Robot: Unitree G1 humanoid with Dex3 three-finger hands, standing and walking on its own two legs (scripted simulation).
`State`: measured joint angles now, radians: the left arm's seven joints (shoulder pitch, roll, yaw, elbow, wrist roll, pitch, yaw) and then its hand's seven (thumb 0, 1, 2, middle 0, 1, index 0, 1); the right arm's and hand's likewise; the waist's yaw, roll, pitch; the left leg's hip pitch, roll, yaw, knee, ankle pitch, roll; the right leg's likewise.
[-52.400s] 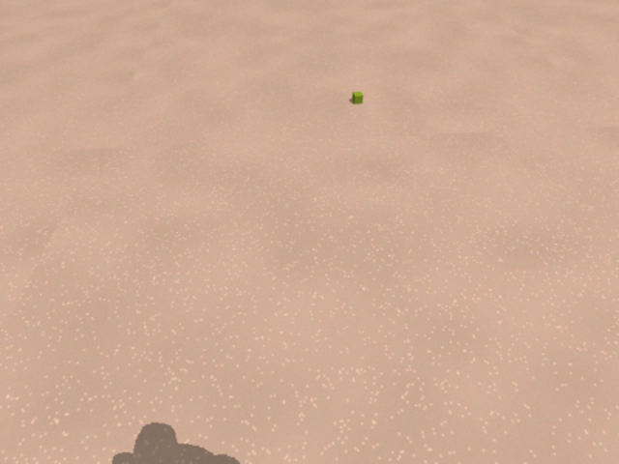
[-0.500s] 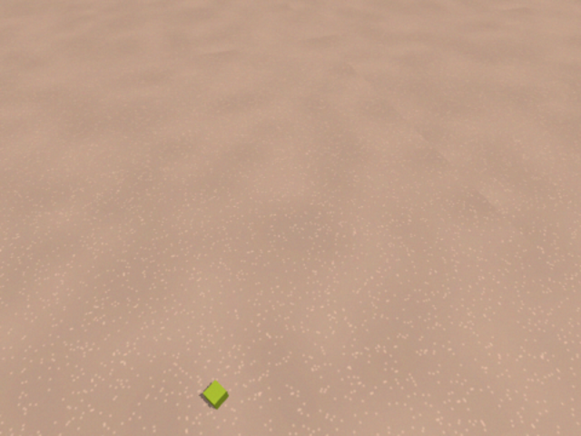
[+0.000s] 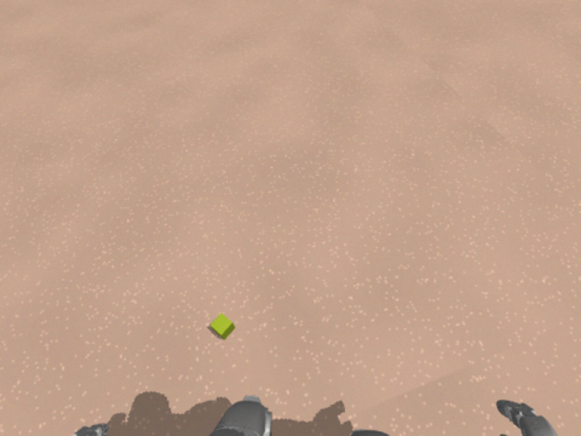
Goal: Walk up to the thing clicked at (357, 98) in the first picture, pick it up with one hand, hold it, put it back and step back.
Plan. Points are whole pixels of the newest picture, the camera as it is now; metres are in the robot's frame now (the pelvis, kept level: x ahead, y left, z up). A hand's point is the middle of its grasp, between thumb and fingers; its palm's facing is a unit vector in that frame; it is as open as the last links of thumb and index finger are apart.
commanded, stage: step back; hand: left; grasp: from above
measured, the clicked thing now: (222, 326) +0.49 +0.29 -0.72
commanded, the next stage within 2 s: none
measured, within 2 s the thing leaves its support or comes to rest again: neither
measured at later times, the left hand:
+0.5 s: hand out of the picture -0.04 +0.31 -0.13, palm faces +0.08 -0.91 -0.41, open 7.4 cm
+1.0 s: hand out of the picture -0.20 +0.28 -0.11, palm faces -0.01 -0.89 -0.45, open 7.4 cm
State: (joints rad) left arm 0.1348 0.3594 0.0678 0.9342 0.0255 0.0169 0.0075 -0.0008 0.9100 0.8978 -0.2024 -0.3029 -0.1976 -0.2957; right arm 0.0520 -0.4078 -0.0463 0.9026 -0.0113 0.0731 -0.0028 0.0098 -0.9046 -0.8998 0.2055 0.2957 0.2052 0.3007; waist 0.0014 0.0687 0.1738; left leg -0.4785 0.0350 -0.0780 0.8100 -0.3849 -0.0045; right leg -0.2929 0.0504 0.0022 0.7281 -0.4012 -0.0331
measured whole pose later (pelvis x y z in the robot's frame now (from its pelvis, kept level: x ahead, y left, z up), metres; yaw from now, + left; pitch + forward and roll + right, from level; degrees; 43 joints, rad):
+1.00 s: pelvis -0.29 +0.01 +0.02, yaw +0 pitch -2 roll +2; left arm 0.21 0.34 0.06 0.83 0.04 0.03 0.02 0.00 0.90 0.90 -0.21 -0.30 -0.20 -0.30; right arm 0.18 -0.42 -0.06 0.88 0.00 0.08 -0.02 0.01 -0.91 -0.90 0.20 0.30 0.20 0.30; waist 0.01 0.05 0.15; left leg -0.46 -0.12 -0.15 1.16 -0.48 -0.03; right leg -0.30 -0.02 0.02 0.62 -0.28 -0.02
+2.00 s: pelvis -0.57 +0.03 +0.02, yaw +1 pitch -2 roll +1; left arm 0.24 0.41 0.07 0.98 0.02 0.01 -0.02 0.00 0.91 0.90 -0.20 -0.30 -0.20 -0.30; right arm 0.23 -0.34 -0.04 0.98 -0.05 0.00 0.02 0.01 -0.90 -0.90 0.21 0.30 0.21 0.30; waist 0.00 -0.04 0.05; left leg -0.23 -0.01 -0.01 0.57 -0.30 0.01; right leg -0.32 -0.02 0.03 0.73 -0.46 -0.01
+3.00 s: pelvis -0.53 +0.04 +0.04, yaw +1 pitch -2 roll +0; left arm 0.06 0.34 0.00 1.12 0.01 -0.02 0.00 0.00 0.91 0.90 -0.20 -0.30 -0.20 -0.30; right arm 0.05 -0.34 -0.01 1.12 -0.01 -0.01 0.01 0.01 -0.91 -0.90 0.21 0.30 0.20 0.30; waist -0.01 -0.01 0.07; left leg -0.11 0.01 0.02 0.34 -0.19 0.00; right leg -0.08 -0.01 0.01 0.33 -0.21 0.02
